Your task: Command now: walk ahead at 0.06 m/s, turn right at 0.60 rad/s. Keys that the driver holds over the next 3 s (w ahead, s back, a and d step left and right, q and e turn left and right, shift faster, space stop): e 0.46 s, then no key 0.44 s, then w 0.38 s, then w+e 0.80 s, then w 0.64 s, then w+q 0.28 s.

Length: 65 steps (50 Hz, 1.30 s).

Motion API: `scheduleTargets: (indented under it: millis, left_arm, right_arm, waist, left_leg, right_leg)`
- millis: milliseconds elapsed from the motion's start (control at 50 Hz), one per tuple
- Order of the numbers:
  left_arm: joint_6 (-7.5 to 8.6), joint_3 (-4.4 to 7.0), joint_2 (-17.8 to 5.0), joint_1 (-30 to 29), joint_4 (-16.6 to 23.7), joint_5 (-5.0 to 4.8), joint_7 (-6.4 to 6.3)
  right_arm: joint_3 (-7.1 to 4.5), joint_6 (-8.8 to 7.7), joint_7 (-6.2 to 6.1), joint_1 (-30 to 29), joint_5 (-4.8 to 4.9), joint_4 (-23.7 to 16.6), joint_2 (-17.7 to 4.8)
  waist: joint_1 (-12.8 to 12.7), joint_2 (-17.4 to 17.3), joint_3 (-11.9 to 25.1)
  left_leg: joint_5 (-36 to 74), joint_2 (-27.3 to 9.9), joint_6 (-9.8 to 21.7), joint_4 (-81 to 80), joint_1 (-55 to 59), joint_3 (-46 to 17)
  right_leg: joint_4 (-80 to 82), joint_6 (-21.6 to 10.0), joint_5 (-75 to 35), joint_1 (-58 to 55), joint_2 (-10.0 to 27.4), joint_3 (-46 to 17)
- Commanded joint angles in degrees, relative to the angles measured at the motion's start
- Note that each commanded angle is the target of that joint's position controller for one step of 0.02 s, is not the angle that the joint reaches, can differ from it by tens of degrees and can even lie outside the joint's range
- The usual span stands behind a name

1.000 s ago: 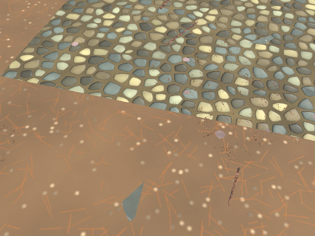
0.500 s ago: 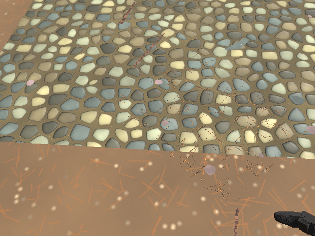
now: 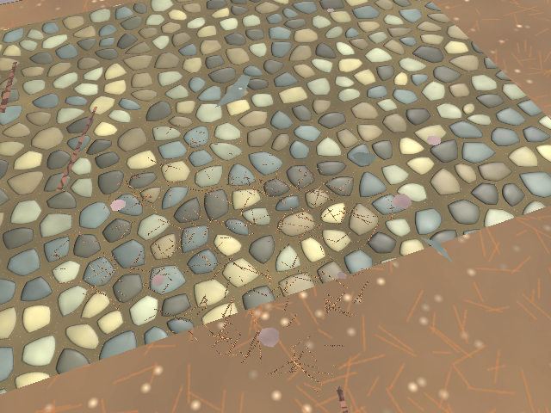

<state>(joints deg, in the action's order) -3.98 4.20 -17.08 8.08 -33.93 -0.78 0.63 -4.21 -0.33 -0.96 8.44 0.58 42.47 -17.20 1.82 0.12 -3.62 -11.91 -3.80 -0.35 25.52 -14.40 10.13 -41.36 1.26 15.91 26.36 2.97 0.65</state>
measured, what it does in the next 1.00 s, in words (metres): steps on the spot, turning right: right foot, then left foot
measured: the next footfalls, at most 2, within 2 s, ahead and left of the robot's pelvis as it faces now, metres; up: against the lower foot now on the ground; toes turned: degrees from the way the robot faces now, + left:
right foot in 0.04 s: +0.09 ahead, -0.12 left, +0.00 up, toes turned -4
left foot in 0.48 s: +0.11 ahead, +0.10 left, +0.00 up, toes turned -22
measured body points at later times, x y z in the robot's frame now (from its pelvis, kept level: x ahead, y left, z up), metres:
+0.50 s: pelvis +0.03 +0.00 -0.01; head +0.06 +0.00 +0.44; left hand +0.28 +0.22 -0.09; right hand +0.11 -0.31 -0.10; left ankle +0.08 +0.12 -0.74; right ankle +0.05 -0.12 -0.74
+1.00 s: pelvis +0.02 -0.02 +0.00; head +0.02 -0.03 +0.45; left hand +0.24 +0.16 -0.10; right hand +0.02 -0.30 -0.12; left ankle +0.07 +0.11 -0.73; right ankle -0.04 -0.12 -0.74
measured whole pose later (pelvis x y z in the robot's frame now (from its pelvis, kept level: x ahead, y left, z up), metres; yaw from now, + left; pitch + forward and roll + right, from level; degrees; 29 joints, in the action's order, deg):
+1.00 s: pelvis +0.02 -0.02 +0.00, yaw -22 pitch -1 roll +0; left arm -1.3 1.7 -12.7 12.5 -39.7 0.7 -0.8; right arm -2.0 -0.3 -0.5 12.2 -0.2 45.6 -15.2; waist 1.2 -1.5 -0.4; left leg -20.2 -1.8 -1.5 33.9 -14.9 -0.2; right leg -30.4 -0.7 18.4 11.4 -1.2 -3.3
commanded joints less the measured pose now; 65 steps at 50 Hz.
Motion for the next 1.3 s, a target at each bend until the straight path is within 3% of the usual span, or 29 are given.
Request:
scheduleTargets:
  millis: [20, 40, 60, 80, 100, 140, 300, 460, 480, 500, 520, 540, 580, 660, 720, 800, 820, 840, 860, 900, 940, 1000, 1080, 1180, 1200, 1220, 1240, 1260, 1300]
  left_arm:
    - [0.61, 2.31, -5.2, 2.8, 3.7, 0.09, 0.49]
    - [0.8, 3.24, -7.4, 5.2, 3.1, 0.22, -0.05]
    - [1.08, 4.93, -14.4, 7.8, 3.8, 0.55, -1.21]
    - [1.98, 4.74, -16.1, 6.8, 5.2, 2.06, -1.14]
    - [3.12, 3.93, -13.0, 7.6, 4.8, 2.18, -0.7]
    - [3.97, 3.09, -10.3, 3.3, 4.3, 0.75, -1.09]
    - [2.48, 2.92, -10.3, 0.6, 4.7, 0.56, -2.69]
    - [1.31, 2.95, -9.9, -2.0, 5.0, -0.6, -2.17]
    - [1.26, 2.53, -8.4, -1.1, 4.8, -0.66, -2.42]
    - [1.31, 1.6, -4.8, 2.5, 4.4, 0.27, -2.41]
    - [2.04, 2.57, -7.5, 0.9, 6.0, -0.08, -2.66]
    - [2.45, 3.82, -11.5, 2.3, 4.4, 0.86, -2.79]
    - [1.72, 4.03, -10.2, 4.4, 1.1, 0.4, -2.92]
    - [1.37, 1.89, -4.4, 2.2, 1.2, 0.03, -2.73]
    - [1.69, 0.33, -1.7, -0.3, 1.7, 0.55, -2.24]
    - [2.08, 0.76, -3.3, 3.7, -1.2, 0.4, -1.8]
    - [2.15, 0.85, -5.1, 3.9, -0.9, 0.97, -1.99]
    - [2.05, 1.45, -9.0, 5.1, -0.4, 1.5, -2.55]
    - [2.15, 0.9, -7.2, 2.1, -1.7, 2.08, -2.12]
    - [2.95, -0.23, -2.4, 0.7, -1.2, 2.48, -1.32]
    - [3.34, 0.32, -5.0, 2.8, -2.3, 1.9, -1.55]
    - [3.67, 1.2, -8.7, 8.7, -3.8, 1.02, -2.01]
    - [5.68, 0.82, -7.0, 8.8, -4.5, -0.16, -2.26]
    - [5.39, 0.64, -6.2, 4.2, -4.3, -0.4, -1.16]
    - [5.58, -0.09, -3.9, 4.3, -4.4, 0.04, -0.97]
    - [6.05, -1.46, 0.6, 3.2, -3.2, 0.92, -0.72]
    - [7.24, -0.94, -0.7, 4.2, -0.1, -0.5, -1.13]
    - [8.09, 0.18, -5.0, 4.0, -0.7, -2.01, -1.42]
    - [8.55, 0.55, -5.5, 3.5, -2.6, -1.39, -1.15]
  right_arm:
    - [-2.49, -0.35, 0.01, -2.4, 1.26, -3.0, -9.3]
    - [-2.1, -0.23, 0.23, 0.9, 0.74, -1.6, -7.5]
    - [-1.02, -0.22, 0.58, 1.9, -1.85, -2.8, -4.1]
    - [-0.79, -0.28, 0.11, -2.1, -2.29, -5.6, -4.5]
    - [-1.56, -0.2, -0.07, -5.1, -1.33, -5.4, -7.0]
    - [-1.81, 0.12, -0.76, -3.9, -0.85, -4.1, -6.6]
    - [-0.88, 0.45, -0.44, -4.2, -0.63, -4.1, -4.0]
    - [-1.61, -0.91, 1.27, 0.0, -0.19, -3.7, -4.6]
    - [-2.13, -1.01, 1.2, 2.2, -0.76, -3.1, -6.2]
    - [-2.77, -0.69, 0.86, 2.5, -1.81, -3.8, -10.0]
    - [-3.14, -0.65, 1.04, 1.3, -3.46, -3.6, -12.2]
    - [-2.34, -1.04, 0.79, -1.8, -3.07, -5.5, -9.0]
    - [-1.36, -1.0, 0.24, -5.7, -1.5, -6.2, -5.7]
    - [-0.29, -0.36, -0.35, -3.2, -1.0, -5.0, -3.8]
    - [-0.68, 0.33, -0.28, -1.7, -0.87, -4.2, -5.5]
    - [-0.42, 0.77, 0.08, 1.2, 0.57, -2.6, -6.1]
    - [0.0, 0.06, 0.32, 3.4, 0.27, -1.8, -5.3]
    - [0.75, -0.96, 0.93, 4.2, -1.68, -2.4, -3.5]
    - [1.42, -1.44, 0.98, 4.5, -1.96, -2.4, -0.9]
    - [0.97, -1.31, 0.83, -0.5, -2.31, -1.8, -3.7]
    - [0.98, -0.51, 0.32, 0.2, -1.59, -1.0, -3.4]
    - [0.56, -1.41, 0.21, -2.4, 0.34, -2.2, -3.7]
    - [0.06, -3.84, 1.83, -2.4, 1.32, -2.8, -4.0]
    - [-0.14, -4.48, 3.06, 9.7, 0.49, 3.2, -3.4]
    - [-0.52, -4.35, 2.72, 14.3, 0.68, 4.4, -4.2]
    - [-1.26, -4.54, 2.04, 20.3, 0.26, 4.8, -8.5]
    - [-2.46, -4.91, 2.6, 21.9, -0.46, 4.2, -15.1]
    - [-1.46, -5.29, 2.6, 17.0, -0.71, 3.0, -11.6]
    - [-0.1, -5.66, 2.17, 11.7, -0.85, 1.7, -7.6]
  waist:
    - [-2.6, -6.6, 8.2]
    - [-2.9, -2.6, 8.9]
    - [-1.9, 13.6, 10.3]
    - [-3.7, 18.2, 11.6]
    - [-5.9, 10.4, 12.5]
    - [-2.9, 5.2, 10.8]
    - [-2.1, 7.6, 11.5]
    - [-0.2, 9.3, 10.1]
    - [0.1, 7.2, 10.7]
    - [-2.2, -5.1, 11.7]
    - [-2.7, -18.3, 7.1]
    - [-2.7, -12.1, 6.4]
    - [-4.3, -6.8, 5.3]
    - [-2.2, -8.4, 5.8]
    - [-0.3, -11.6, 7.3]
    - [-1.7, -10.0, 6.5]
    - [-1.1, -7.4, 7.5]
    - [0.4, 1.7, 10.4]
    - [2.6, 11.2, 10.2]
    - [-0.5, 6.1, 7.1]
    - [-1.5, 6.8, 4.8]
    - [-4.9, 12.4, -3.1]
    - [-4.4, 9.7, -3.4]
    - [2.1, 5.4, 3.1]
    - [4.1, 3.0, 3.9]
    - [5.9, -9.3, 5.2]
    - [4.6, -19.6, 6.4]
    - [3.0, -12.5, 1.8]
    - [1.0, -6.6, -2.2]
  left_leg:
    - [11.3, -13.2, 7.8, -1.1, 4.5, -7.3]
    - [7.0, -10.5, 4.3, 5.3, 0.8, -4.4]
    - [-12.1, -3.7, -1.3, 23.5, -12.8, 1.2]
    - [-27.4, 3.7, -4.0, 37.1, -24.7, -5.9]
    - [-25.3, 2.6, -3.7, 43.2, -25.5, -11.9]
    - [-16.9, 1.0, -3.0, 41.5, -25.7, -13.7]
    - [-9.1, 4.3, -4.8, 24.6, -15.6, -14.2]
    - [-2.4, 6.4, -1.4, 0.4, -1.5, -13.6]
    - [3.2, 2.4, 0.3, -4.0, 4.3, -15.4]
    - [9.3, -10.1, 4.8, -6.9, 10.1, -26.9]
    - [15.8, -18.3, 15.1, -9.6, 5.1, -40.6]
    - [15.6, -18.7, 17.2, -9.4, 3.4, -39.0]
    - [13.6, -11.7, 12.5, -7.3, 3.2, -28.7]
    - [18.0, -7.8, 12.2, -6.2, 6.9, -21.4]
    - [18.3, -7.4, 12.1, -5.1, 7.6, -19.8]
    - [18.4, -7.1, 10.1, -2.4, 4.7, -20.5]
    - [15.1, -6.4, 6.8, -2.1, 1.2, -20.1]
    - [8.1, -2.8, 3.0, 3.0, -2.8, -15.8]
    - [-2.9, 0.5, -0.3, 0.1, 0.8, -11.6]
    - [0.8, 1.1, -2.6, 0.8, 2.6, -10.9]
    - [-5.7, 3.5, -2.3, 4.3, 0.6, -8.0]
    - [-14.3, 4.6, -0.1, 16.3, -12.2, -7.2]
    - [-17.9, -0.3, 3.7, 21.7, -21.8, -11.8]
    - [0.9, 5.7, 2.2, 5.3, 10.1, -4.9]
    - [-1.4, 4.2, 2.7, 3.7, 15.8, -7.6]
    - [-8.9, -7.6, 6.3, -4.9, 21.0, -24.7]
    - [-24.1, -18.9, 16.1, -15.3, 22.9, -51.2]
    - [-35.4, -20.4, 17.9, -18.1, 18.8, -54.5]
    - [-26.1, -14.9, 13.4, -17.1, 15.0, -40.5]
  right_leg:
    - [11.6, -3.2, -5.2, -9.8, -2.4, 2.8]
    - [16.6, -5.3, -12.6, -16.6, -2.2, 0.0]
    - [18.6, -10.8, -34.4, -27.1, 11.4, -18.6]
    - [20.2, -22.5, -36.8, -26.8, 19.7, -32.1]
    - [20.7, -22.2, -35.7, -26.1, 17.2, -28.3]
    - [19.5, -16.2, -30.9, -23.6, 11.5, -20.8]
    - [19.2, -14.8, -23.0, -17.5, 7.1, -21.3]
    - [15.9, -11.6, -15.8, -13.0, 3.5, -29.2]
    - [13.0, -8.8, -10.2, -9.7, 1.3, -26.9]
    - [0.8, -4.9, 6.9, -2.6, -5.1, -18.6]
    - [-9.9, -1.8, 21.6, 6.8, -11.7, -10.7]
    - [-20.9, 0.1, 19.8, 6.4, -8.5, -12.9]
    - [-26.8, 2.0, 13.5, 6.2, -8.3, -12.2]
    - [-19.3, 4.4, 8.9, 4.2, -7.0, -8.9]
    - [-2.7, 4.6, 10.7, -4.3, -3.7, -4.0]
    - [22.2, 1.7, -5.8, -16.5, -4.5, -1.1]
    - [23.3, -0.1, -12.1, -22.5, -1.7, -5.2]
    - [19.4, -2.7, -27.5, -28.2, 5.6, -12.4]
    - [18.0, -7.0, -20.3, -19.6, 7.0, -13.2]
    - [19.6, -5.6, -7.6, -16.0, 3.1, -11.4]
    - [22.1, -5.7, 8.5, -14.4, 2.1, -12.2]
    - [30.3, -12.1, 29.7, -12.6, 9.9, -25.4]
    - [31.4, -14.3, 20.2, -19.8, 13.4, -28.0]
    - [23.4, -10.3, 9.1, -5.5, 5.3, -13.6]
    - [17.2, -8.5, 9.2, -1.6, 3.3, -11.3]
    - [-3.0, -4.0, 10.2, 5.3, -2.5, -4.7]
    - [-17.7, -2.0, 18.3, 16.8, -7.2, -4.1]
    - [-25.1, -2.8, 15.9, 21.7, -2.7, -7.5]
    - [-25.3, -4.3, 4.4, 22.6, 1.4, -6.4]
Over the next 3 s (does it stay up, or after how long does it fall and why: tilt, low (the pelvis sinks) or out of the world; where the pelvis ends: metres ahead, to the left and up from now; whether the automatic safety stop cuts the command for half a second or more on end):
stays up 0.77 -0.58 0.01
